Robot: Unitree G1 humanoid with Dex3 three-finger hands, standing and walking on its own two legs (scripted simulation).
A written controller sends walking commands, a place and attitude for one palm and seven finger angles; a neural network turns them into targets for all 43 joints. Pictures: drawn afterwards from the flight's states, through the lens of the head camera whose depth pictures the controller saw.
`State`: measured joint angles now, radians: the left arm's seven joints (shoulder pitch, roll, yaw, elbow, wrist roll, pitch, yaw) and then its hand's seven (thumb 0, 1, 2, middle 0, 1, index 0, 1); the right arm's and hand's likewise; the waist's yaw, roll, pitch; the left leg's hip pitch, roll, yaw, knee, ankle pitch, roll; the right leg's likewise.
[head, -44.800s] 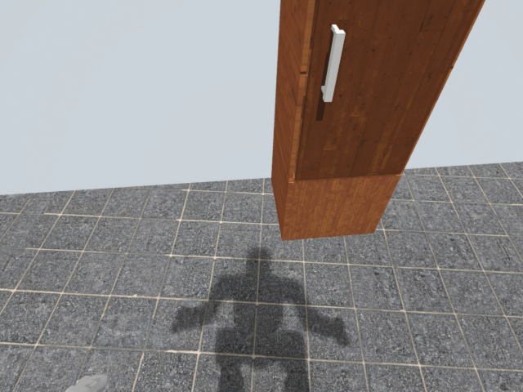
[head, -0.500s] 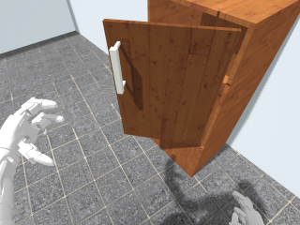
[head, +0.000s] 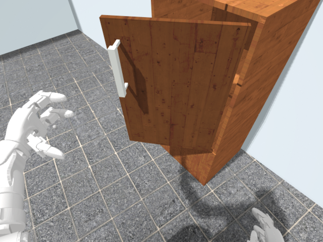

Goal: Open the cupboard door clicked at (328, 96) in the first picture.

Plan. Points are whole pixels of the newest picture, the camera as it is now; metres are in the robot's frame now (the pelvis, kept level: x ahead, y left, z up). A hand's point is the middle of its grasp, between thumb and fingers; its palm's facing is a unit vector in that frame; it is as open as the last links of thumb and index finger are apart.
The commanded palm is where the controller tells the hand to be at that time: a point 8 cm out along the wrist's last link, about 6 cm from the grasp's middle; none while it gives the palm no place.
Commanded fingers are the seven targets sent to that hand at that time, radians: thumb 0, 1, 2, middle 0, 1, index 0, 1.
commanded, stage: move the hooked fingers beside the handle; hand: left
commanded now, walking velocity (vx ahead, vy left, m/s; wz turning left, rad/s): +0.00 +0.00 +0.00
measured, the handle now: (120, 70) +0.59 +0.17 +0.11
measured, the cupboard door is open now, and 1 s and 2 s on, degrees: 39 39 39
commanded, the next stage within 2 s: none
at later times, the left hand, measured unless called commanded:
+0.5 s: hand (72, 104) +0.41 +0.26 +0.12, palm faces -0.10 -0.99 -0.01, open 14.0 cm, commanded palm +0.40 +0.31 +0.12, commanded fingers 0.00 -0.50 0.30 -0.30 -1.20 -0.30 -1.20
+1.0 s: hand (86, 84) +0.49 +0.24 +0.13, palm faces -0.11 -0.99 +0.00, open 14.0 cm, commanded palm +0.48 +0.30 +0.12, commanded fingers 0.00 -0.50 0.30 -0.30 -1.20 -0.30 -1.20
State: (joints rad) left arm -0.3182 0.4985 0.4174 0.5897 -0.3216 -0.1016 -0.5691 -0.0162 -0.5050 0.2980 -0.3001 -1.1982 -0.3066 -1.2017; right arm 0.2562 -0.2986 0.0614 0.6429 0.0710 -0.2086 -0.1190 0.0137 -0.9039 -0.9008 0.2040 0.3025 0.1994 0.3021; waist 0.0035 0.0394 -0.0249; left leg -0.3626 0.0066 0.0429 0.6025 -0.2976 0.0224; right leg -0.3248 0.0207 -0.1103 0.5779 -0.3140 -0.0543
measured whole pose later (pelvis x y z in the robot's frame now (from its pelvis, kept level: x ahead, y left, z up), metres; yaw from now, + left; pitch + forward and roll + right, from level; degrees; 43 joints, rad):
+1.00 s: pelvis +0.01 +0.03 -0.01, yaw -1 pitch +13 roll -2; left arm -0.92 0.62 0.38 1.21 -0.16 -0.24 -0.48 -0.02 -0.50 0.30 -0.30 -1.20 -0.30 -1.20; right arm 0.40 -0.31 0.05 0.68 0.03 -0.04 -0.07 0.01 -0.90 -0.90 0.20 0.30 0.20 0.30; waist -0.13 0.01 -0.06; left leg -0.58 0.00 0.07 0.69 -0.33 0.06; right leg -0.54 0.01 -0.08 0.64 -0.32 -0.02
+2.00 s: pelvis +0.04 +0.03 -0.02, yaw -3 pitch +19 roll -3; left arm -0.97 0.70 0.45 1.22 -0.14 -0.24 -0.49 -0.02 -0.50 0.30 -0.30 -1.20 -0.30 -1.20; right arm 0.42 -0.30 0.04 0.62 0.01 0.09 -0.04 0.00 -0.91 -0.90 0.20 0.30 0.20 0.30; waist -0.16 0.02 -0.09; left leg -0.68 0.03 0.07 0.75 -0.40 0.05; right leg -0.62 0.04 -0.07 0.66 -0.36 -0.02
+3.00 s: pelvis +0.02 +0.03 -0.02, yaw -3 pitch +19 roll -4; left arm -1.00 0.72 0.44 1.24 -0.11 -0.25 -0.45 -0.02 -0.50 0.30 -0.30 -1.20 -0.30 -1.20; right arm 0.45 -0.30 0.05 0.62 0.01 0.07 -0.04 0.00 -0.91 -0.90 0.20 0.30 0.20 0.30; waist -0.18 0.03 -0.10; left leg -0.73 0.03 0.06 0.80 -0.40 0.06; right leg -0.67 0.04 -0.08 0.69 -0.35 -0.02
